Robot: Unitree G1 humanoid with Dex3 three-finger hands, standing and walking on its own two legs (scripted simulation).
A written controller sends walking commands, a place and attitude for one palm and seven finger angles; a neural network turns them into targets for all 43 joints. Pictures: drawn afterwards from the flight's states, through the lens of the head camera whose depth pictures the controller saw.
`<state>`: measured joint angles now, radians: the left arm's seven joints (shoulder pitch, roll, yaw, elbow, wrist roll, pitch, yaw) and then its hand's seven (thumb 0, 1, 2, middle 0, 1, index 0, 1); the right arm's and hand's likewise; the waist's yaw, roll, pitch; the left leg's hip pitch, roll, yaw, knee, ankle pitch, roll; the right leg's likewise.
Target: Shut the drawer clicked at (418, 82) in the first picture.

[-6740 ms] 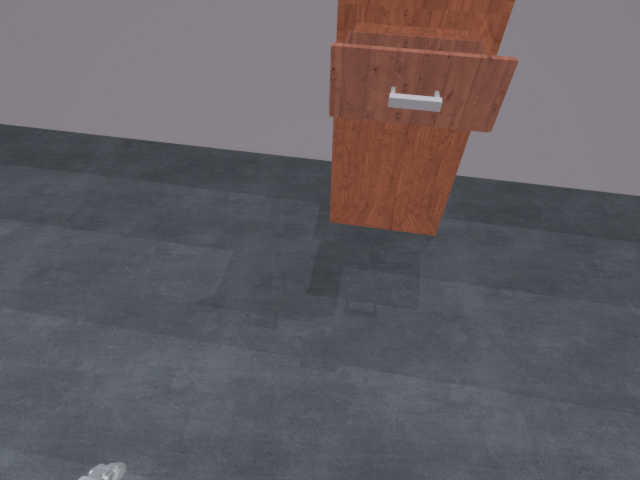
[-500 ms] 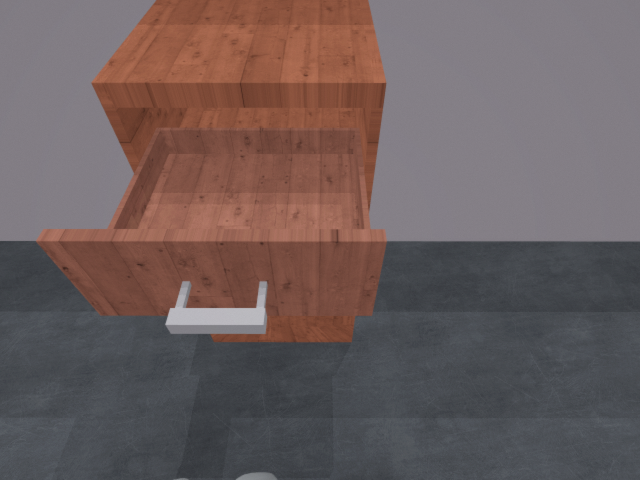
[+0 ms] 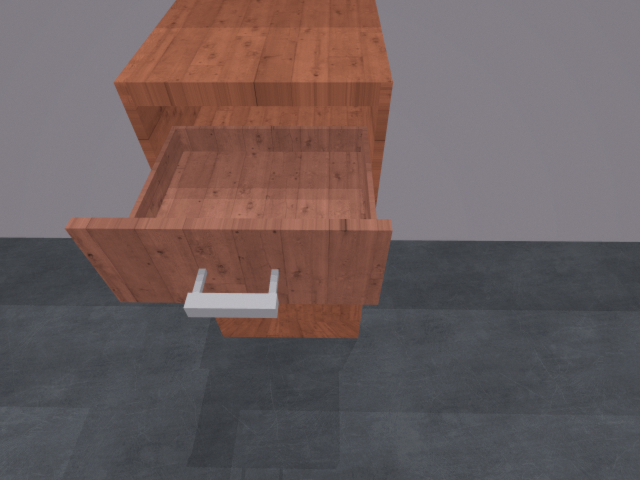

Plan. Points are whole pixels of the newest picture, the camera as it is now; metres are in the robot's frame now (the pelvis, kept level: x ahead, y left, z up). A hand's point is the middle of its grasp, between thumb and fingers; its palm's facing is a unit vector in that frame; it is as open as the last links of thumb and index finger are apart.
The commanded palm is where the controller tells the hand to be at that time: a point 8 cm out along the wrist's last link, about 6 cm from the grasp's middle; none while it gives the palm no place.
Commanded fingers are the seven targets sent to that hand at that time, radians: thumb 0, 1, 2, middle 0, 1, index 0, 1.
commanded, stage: come to a stop and stand still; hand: left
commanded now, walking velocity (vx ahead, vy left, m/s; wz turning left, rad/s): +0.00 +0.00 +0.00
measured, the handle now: (235, 290) +0.35 +0.15 +0.02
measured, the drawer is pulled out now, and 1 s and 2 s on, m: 0.29 0.29 0.29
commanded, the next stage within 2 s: look again from close up in 1.06 s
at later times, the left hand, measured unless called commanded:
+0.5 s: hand out of the picture -0.01 +0.12 -0.18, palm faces +0.05 -0.99 -0.15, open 7.3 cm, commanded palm none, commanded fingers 0.00 0.90 0.90 -0.20 -0.30 -0.20 -0.30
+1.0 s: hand out of the picture -0.01 +0.12 -0.18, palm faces +0.07 -0.98 -0.16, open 7.3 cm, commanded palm none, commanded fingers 0.00 0.90 0.90 -0.20 -0.30 -0.20 -0.30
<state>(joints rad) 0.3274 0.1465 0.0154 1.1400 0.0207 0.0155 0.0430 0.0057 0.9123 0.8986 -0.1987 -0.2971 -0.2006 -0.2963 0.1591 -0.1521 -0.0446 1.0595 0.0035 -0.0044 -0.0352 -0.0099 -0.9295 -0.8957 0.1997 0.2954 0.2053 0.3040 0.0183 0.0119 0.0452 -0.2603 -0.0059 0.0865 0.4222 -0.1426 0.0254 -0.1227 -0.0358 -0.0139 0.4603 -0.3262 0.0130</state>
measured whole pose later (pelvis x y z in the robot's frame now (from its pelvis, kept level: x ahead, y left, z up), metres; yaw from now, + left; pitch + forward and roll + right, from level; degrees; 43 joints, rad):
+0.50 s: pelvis +0.00 -0.03 +0.00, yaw +1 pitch -1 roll +0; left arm 0.30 0.11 0.01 1.13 0.01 0.00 0.04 0.01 0.92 0.90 -0.20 -0.30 -0.20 -0.30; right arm 0.40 -0.09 -0.02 1.20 -0.01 0.01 -0.04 0.00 -0.91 -0.90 0.20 0.29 0.20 0.30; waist -0.03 -0.01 0.04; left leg -0.26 0.04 0.05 0.43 -0.14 -0.02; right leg -0.10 0.02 -0.05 0.43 -0.31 -0.03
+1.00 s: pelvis +0.03 -0.03 +0.00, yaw +1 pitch -1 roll +1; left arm 0.35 0.11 0.01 1.14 0.01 -0.01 0.05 0.00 0.91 0.90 -0.20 -0.30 -0.20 -0.30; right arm 0.26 -0.14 -0.02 1.15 -0.01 -0.01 -0.04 0.01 -0.92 -0.90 0.20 0.29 0.20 0.30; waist 0.00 -0.02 0.03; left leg -0.21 0.03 0.05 0.42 -0.18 -0.02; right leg -0.05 0.01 -0.04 0.40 -0.33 -0.03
